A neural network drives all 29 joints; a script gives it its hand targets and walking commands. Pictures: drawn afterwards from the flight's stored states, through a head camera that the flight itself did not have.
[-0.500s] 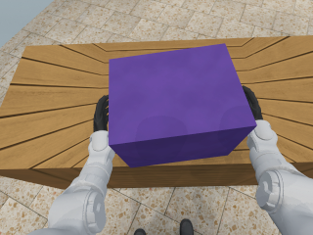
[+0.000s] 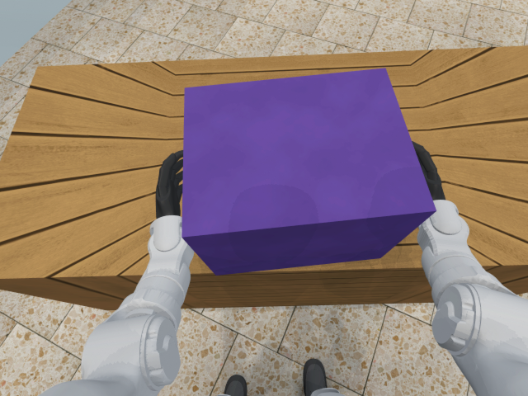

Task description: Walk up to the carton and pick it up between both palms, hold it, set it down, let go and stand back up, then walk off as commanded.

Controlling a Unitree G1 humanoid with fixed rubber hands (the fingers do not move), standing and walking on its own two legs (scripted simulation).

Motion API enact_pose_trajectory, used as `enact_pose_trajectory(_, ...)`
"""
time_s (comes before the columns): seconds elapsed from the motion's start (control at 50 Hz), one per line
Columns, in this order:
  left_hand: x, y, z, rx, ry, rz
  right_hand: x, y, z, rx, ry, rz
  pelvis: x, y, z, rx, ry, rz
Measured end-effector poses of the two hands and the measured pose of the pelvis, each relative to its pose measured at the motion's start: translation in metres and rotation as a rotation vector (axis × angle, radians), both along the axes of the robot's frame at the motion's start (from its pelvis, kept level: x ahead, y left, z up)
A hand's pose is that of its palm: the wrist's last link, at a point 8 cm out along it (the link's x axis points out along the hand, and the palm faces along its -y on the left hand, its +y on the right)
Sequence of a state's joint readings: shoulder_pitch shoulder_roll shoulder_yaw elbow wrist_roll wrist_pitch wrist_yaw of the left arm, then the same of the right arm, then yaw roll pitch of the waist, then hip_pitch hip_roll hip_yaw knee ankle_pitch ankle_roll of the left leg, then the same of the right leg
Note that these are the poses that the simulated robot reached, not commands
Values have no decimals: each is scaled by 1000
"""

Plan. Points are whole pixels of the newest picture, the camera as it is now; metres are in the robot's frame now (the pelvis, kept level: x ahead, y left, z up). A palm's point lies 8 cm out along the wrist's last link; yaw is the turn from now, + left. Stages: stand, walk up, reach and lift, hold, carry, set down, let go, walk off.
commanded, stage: set down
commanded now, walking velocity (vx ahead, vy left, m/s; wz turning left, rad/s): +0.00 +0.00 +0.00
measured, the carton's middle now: (292, 181) +0.44 -0.02 -0.05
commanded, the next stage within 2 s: none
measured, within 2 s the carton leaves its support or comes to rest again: neither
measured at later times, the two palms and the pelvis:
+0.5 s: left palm (170, 206) +0.38 +0.18 -0.02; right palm (425, 191) +0.42 -0.22 -0.02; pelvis +0.00 +0.00 +0.00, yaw +0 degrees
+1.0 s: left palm (170, 205) +0.39 +0.18 -0.03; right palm (444, 189) +0.42 -0.26 -0.02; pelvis -0.04 -0.02 -0.03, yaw +0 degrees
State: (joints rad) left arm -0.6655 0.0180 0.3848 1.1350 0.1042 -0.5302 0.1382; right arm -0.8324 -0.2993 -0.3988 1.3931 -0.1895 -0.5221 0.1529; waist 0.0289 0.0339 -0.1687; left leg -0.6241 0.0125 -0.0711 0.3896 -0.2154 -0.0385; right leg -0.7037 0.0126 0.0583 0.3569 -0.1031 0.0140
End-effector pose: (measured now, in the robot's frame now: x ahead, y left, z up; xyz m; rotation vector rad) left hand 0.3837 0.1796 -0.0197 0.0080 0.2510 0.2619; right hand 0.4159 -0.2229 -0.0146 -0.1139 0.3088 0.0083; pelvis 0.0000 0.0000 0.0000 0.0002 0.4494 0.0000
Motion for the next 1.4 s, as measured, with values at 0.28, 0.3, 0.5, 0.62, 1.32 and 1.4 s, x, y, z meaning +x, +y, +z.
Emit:
enact_pose_trajectory(0.28,0,0,-1,-11,-4,2,0,0,0,-5,-2,4,-2,-1,-1,1,5,0)
enact_pose_trajectory(0.3,0,0,-1,-12,-5,2,0,0,0,-5,-2,3,-3,-1,-1,1,5,0)
enact_pose_trajectory(0.5,-1,0,-1,-15,-8,6,1,0,-1,-2,-3,1,-5,-1,-2,1,9,-1)
enact_pose_trajectory(0.62,1,2,0,22,-4,-17,0,0,-2,16,12,-11,-9,-2,-4,2,14,-1)
enact_pose_trajectory(1.32,-11,0,-4,120,68,-47,-2,-65,-20,30,-21,-83,-49,-34,-41,43,104,-7)
enact_pose_trajectory(1.4,-16,1,-4,109,71,-53,-11,-65,-25,31,-24,-81,-51,-35,-41,44,98,-7)
